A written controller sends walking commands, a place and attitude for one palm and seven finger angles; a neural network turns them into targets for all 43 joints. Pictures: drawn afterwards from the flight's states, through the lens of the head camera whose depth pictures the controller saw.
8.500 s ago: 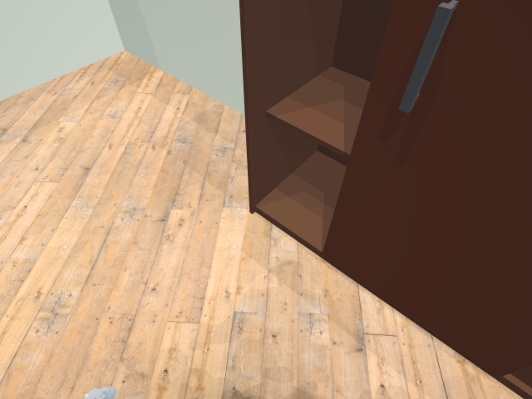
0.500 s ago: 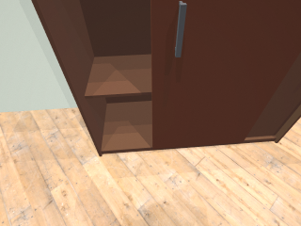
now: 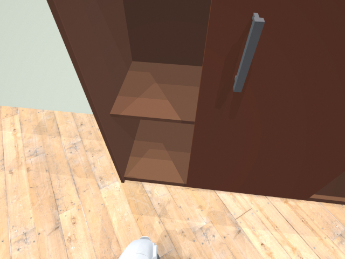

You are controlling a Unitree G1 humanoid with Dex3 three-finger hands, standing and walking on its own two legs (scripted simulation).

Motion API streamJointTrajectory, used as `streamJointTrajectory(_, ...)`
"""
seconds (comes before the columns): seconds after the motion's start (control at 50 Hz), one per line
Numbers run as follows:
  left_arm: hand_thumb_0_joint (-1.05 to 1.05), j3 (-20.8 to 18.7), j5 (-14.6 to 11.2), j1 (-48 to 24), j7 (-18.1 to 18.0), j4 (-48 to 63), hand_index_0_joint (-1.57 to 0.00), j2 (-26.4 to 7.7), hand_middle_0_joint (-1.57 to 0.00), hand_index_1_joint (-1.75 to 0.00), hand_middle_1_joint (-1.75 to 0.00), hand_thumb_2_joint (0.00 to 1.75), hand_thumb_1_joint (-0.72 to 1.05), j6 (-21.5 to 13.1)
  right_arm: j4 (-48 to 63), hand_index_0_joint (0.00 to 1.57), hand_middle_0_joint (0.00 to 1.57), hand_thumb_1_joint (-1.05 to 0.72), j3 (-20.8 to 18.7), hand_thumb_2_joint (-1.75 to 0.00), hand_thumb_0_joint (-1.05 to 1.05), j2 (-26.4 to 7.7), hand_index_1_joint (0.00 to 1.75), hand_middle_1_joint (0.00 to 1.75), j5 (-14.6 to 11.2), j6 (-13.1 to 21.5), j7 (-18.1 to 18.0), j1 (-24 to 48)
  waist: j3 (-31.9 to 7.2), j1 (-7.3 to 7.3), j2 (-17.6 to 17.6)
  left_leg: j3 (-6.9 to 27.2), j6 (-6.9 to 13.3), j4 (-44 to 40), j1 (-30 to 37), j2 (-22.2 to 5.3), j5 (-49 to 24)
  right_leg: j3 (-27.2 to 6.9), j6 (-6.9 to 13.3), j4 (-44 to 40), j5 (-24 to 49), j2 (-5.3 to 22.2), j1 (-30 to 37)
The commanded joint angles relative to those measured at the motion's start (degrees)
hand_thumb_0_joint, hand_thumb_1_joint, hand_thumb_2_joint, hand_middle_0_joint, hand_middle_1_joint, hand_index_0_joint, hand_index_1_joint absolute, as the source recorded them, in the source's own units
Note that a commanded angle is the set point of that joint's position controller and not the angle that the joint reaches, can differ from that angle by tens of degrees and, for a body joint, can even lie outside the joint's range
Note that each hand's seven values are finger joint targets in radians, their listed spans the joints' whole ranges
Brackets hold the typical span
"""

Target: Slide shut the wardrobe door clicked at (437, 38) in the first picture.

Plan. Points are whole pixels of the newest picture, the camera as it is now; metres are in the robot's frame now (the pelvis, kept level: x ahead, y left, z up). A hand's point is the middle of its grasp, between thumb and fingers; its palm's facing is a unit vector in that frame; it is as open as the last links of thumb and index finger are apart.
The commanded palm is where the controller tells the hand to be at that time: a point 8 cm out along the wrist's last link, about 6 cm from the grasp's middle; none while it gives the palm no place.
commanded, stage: take the last steps up to it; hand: right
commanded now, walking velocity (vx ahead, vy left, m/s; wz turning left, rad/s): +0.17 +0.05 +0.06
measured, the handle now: (245, 55) +0.58 -0.12 +0.18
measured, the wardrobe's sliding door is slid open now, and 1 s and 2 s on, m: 0.39 0.39 0.39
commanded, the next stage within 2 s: come to a stop and stand still in 0.02 s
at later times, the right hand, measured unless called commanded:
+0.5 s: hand out of the picture +0.17 -0.18 -0.16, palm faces +0.04 +0.97 -0.24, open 7.3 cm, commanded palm none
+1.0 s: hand out of the picture +0.12 -0.17 -0.16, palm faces -0.03 +0.96 -0.27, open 7.4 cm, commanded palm none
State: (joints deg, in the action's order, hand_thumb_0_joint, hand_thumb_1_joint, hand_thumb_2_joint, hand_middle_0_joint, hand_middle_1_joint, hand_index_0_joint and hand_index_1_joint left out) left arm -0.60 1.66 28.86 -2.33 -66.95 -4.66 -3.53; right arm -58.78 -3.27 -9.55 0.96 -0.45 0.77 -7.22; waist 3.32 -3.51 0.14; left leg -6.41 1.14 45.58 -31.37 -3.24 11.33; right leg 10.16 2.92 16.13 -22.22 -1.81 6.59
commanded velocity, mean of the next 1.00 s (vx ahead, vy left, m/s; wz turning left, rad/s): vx -0.10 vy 0.03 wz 0.00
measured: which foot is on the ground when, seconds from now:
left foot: up 0.00-0.06, down 0.08-0.58, up 0.60-0.96, down 0.98-1.00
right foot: down 0.00-0.08, up 0.10-0.54, down 0.56-1.00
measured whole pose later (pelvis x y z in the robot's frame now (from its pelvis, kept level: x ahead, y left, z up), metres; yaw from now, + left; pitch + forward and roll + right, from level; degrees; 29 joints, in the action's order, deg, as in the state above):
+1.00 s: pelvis +0.06 +0.03 +0.00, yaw +3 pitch +0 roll -1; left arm -3.0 1.1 13.1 -1.4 -59.1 -10.5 2.0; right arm -59.6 -2.8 -11.7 0.7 -1.9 -0.6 -12.6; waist 2.1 -1.6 -1.2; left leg -1.0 -0.6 29.4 -9.4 -1.4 19.3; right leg 2.7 -2.9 27.7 -9.3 4.3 -17.9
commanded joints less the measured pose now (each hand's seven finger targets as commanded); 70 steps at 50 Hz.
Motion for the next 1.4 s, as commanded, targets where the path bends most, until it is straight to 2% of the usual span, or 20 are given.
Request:
streamJointTrajectory(0.0,0.00,-1.79,-0.42,3.29,-0.68,0.62,-0.20,-10.63,-0.20,-0.30,-0.30,0.90,0.90,-0.50,1.81,0.20,0.20,-0.90,0.39,-0.90,0.00,-2.08,0.30,0.30,0.14,2.27,-0.66,-5.07,0.24,4.58,-6.67,-4.46,2.94,-8.78,9.32,5.39,1.54,-5.21,1.72,11.36,73.08,16.47,-2.06)
streamJointTrajectory(0.04,0.00,-2.06,-1.30,0.43,-0.30,1.50,-0.20,-10.90,-0.20,-0.30,-0.30,0.90,0.90,-0.46,-1.91,0.20,0.20,-0.90,-0.66,-0.90,0.00,-5.04,0.30,0.30,0.37,3.46,-0.98,-16.93,-6.05,10.20,-5.90,-2.04,4.52,-16.42,28.62,3.51,-9.25,-3.42,-0.20,26.36,61.49,13.83,-10.99)
streamJointTrajectory(0.06,0.00,-2.04,-2.09,1.65,0.32,2.42,-0.20,-8.18,-0.20,-0.30,-0.30,0.90,0.90,-0.61,-3.60,0.20,0.20,-0.90,-1.95,-0.90,0.00,-10.30,0.30,0.30,0.56,4.26,-1.58,-22.96,-12.13,11.67,3.37,14.65,10.97,-15.75,43.09,-10.39,-25.13,-1.19,-2.17,43.14,34.90,7.61,-25.42)
streamJointTrajectory(0.08,0.00,-2.02,-2.33,2.72,0.22,3.57,-0.20,-6.73,-0.20,-0.30,-0.30,0.90,0.90,-0.45,-3.92,0.20,0.20,-0.90,-2.38,-0.90,0.00,-12.76,0.30,0.30,-0.53,4.18,-1.81,-24.52,-15.11,9.36,7.95,31.36,18.45,-21.75,44.67,-23.37,-40.20,-3.26,-2.86,61.17,-11.06,1.10,-32.95)
streamJointTrajectory(0.14,0.00,-1.67,-1.48,-3.48,0.46,3.85,-0.20,-4.39,-0.20,-0.30,-0.30,0.90,0.90,1.61,-0.43,0.20,0.20,-0.90,-0.48,-0.90,0.00,-6.97,0.30,0.30,-0.79,3.52,-2.78,-10.31,-1.51,5.06,-2.08,18.82,14.15,-28.11,20.61,-17.70,-31.58,-11.43,-2.35,58.63,-3.67,6.97,-32.47)
streamJointTrajectory(0.2,0.00,-1.09,-1.36,0.86,0.27,2.23,-0.20,-1.00,-0.20,-0.30,-0.30,0.90,0.90,4.45,1.21,0.20,0.20,-0.90,0.67,-0.90,0.00,-3.50,0.30,0.30,0.05,3.40,-3.61,-3.40,-1.65,-0.27,-1.33,6.94,9.61,-28.36,8.42,-12.78,-37.04,-11.17,-3.79,44.40,-1.29,7.20,-22.71)
streamJointTrajectory(0.36,0.00,-3.16,-0.99,-11.54,0.58,8.48,-0.20,-6.79,-0.20,-0.30,-0.30,0.90,0.90,6.42,3.09,0.20,0.20,-0.90,-1.56,-0.90,0.00,-8.25,0.30,0.30,0.47,0.63,-3.46,-6.11,-5.10,3.75,9.60,9.33,11.02,-21.99,20.79,-13.53,-44.16,-10.01,-6.14,38.52,-1.86,3.56,-31.07)
streamJointTrajectory(0.5,0.00,-3.24,-1.17,-13.96,0.81,9.99,-0.20,-8.11,-0.20,-0.30,-0.30,0.90,0.90,5.25,4.39,0.20,0.20,-0.90,-2.17,-0.90,0.00,-10.02,0.30,0.30,0.44,-0.48,-3.46,-4.96,-7.97,2.91,8.22,8.85,6.88,-14.88,22.29,-9.93,-33.75,-8.29,-5.51,14.64,11.04,2.76,-20.15)
streamJointTrajectory(0.52,0.00,-3.29,-0.98,-12.38,0.75,9.53,-0.20,-9.49,-0.20,-0.30,-0.30,0.90,0.90,4.75,4.56,0.20,0.20,-0.90,-1.88,-0.90,0.00,-9.03,0.30,0.30,0.02,-0.69,-3.46,-5.36,-9.60,2.14,4.70,7.63,4.22,-11.43,20.31,-7.78,-25.58,-9.03,-4.90,7.33,21.83,5.69,-13.78)
streamJointTrajectory(0.56,0.00,-4.46,-0.43,-12.67,0.19,11.47,-0.20,-17.29,-0.20,-0.30,-0.30,0.90,0.90,4.36,5.15,0.20,0.20,-0.90,-0.79,-0.90,0.00,-5.02,0.30,0.30,-0.35,-1.27,-3.49,-8.79,-9.25,2.51,-16.25,4.51,-1.56,6.91,7.61,3.42,24.07,-27.92,5.68,5.29,65.85,26.67,-10.20)
streamJointTrajectory(0.58,0.00,-4.15,-0.29,-13.78,-0.20,12.18,-0.20,-17.06,-0.20,-0.30,-0.30,0.90,0.90,4.55,5.35,0.20,0.20,-0.90,-0.88,-0.90,0.00,-7.01,0.30,0.30,-0.16,-1.69,-3.72,-8.06,-7.32,2.37,-9.86,9.53,-0.90,14.57,9.59,3.08,25.30,-23.63,8.84,6.44,63.13,26.60,-15.04)
streamJointTrajectory(0.7,0.00,-3.18,-0.41,-17.67,-1.22,13.78,-0.20,-13.88,-0.20,-0.30,-0.30,0.90,0.90,3.63,3.71,0.20,0.20,-0.90,-1.88,-0.90,0.00,-7.69,0.30,0.30,0.14,-2.46,-2.23,-9.28,-7.45,3.83,-7.55,10.90,-3.92,24.38,2.72,3.78,12.24,-16.73,6.04,4.81,47.02,17.97,-12.42)
streamJointTrajectory(0.84,0.00,-4.25,0.00,-13.32,-0.29,11.17,-0.20,-14.99,-0.20,-0.30,-0.30,0.90,0.90,4.14,4.05,0.20,0.20,-0.90,-0.40,-0.90,0.00,-5.13,0.30,0.30,-0.05,-2.10,-1.16,-5.25,-7.81,0.42,-12.51,5.71,-3.46,-0.93,9.25,1.98,17.31,-19.41,5.53,0.96,22.62,17.10,-9.31)
streamJointTrajectory(0.9,0.00,-4.27,-0.16,-13.89,0.41,10.06,-0.20,-15.45,-0.20,-0.30,-0.30,0.90,0.90,4.42,1.94,0.20,0.20,-0.90,0.09,-0.90,0.00,-4.58,0.30,0.30,-0.52,-1.20,-1.37,-8.79,-6.17,2.23,-12.59,3.82,-2.28,-14.99,17.33,2.88,12.70,-19.63,3.98,1.13,15.61,15.56,-14.92)
streamJointTrajectory(0.94,0.00,-4.18,-0.89,-14.13,0.67,9.84,-0.20,-13.18,-0.20,-0.30,-0.30,0.90,0.90,4.65,-0.66,0.20,0.20,-0.90,-0.04,-0.90,0.00,-6.43,0.30,0.30,-0.06,-0.47,-1.72,-13.60,-5.88,4.06,-5.56,4.59,-1.68,-27.89,27.09,1.18,0.92,-14.11,-0.83,6.28,8.70,10.43,-22.09)
streamJointTrajectory(0.98,0.00,-2.27,-1.24,-15.97,1.26,11.13,-0.20,-7.56,-0.20,-0.30,-0.30,0.90,0.90,4.95,0.25,0.20,0.20,-0.90,-0.28,-0.90,0.00,-12.13,0.30,0.30,0.20,0.26,-2.31,-9.90,-0.10,3.52,10.79,20.01,4.16,-35.68,19.15,-13.15,7.39,-8.48,-4.84,14.56,-1.97,4.48,-28.22)
streamJointTrajectory(1.0,0.00,-2.25,-0.87,-16.71,1.60,11.14,-0.20,-8.38,-0.20,-0.30,-0.30,0.90,0.90,5.11,1.10,0.20,0.20,-0.90,0.15,-0.90,0.00,-12.04,0.30,0.30,0.11,0.28,-2.27,-7.50,0.21,3.47,7.54,19.76,5.94,-36.57,13.84,-14.00,12.78,-9.89,-4.44,16.89,-2.60,5.15,-24.69)
streamJointTrajectory(1.02,0.00,-2.38,-0.35,-17.58,1.50,10.66,-0.20,-8.47,-0.20,-0.30,-0.30,0.90,0.90,5.54,0.78,0.20,0.20,-0.90,-0.16,-0.90,0.00,-10.82,0.30,0.30,0.09,0.83,-2.47,-6.98,3.32,4.14,15.13,20.52,5.83,-37.05,11.72,-11.37,11.45,-10.89,-4.05,18.79,-1.53,5.49,-26.21)
streamJointTrajectory(1.12,0.00,-1.53,-0.87,-10.98,0.77,5.18,-0.20,-7.44,-0.20,-0.30,-0.30,0.90,0.90,4.80,-1.55,0.20,0.20,-0.90,1.22,-0.90,0.00,-6.06,0.30,0.30,-0.48,1.56,-2.72,-8.66,2.99,2.60,8.76,11.83,5.09,-29.24,18.41,-7.32,-12.10,-9.80,-4.45,17.68,5.12,5.05,-23.25)
streamJointTrajectory(1.38,0.00,-0.56,-1.11,-9.10,-0.49,1.22,-0.20,-6.72,-0.20,-0.30,-0.30,0.90,0.90,3.97,-5.37,0.20,0.20,-0.90,1.46,-0.90,0.00,-4.65,0.30,0.30,-0.98,1.36,-3.11,-11.89,-0.14,3.34,-0.20,11.07,0.44,-29.99,21.82,-3.38,-6.13,-10.49,-4.19,6.22,15.03,7.39,-14.73)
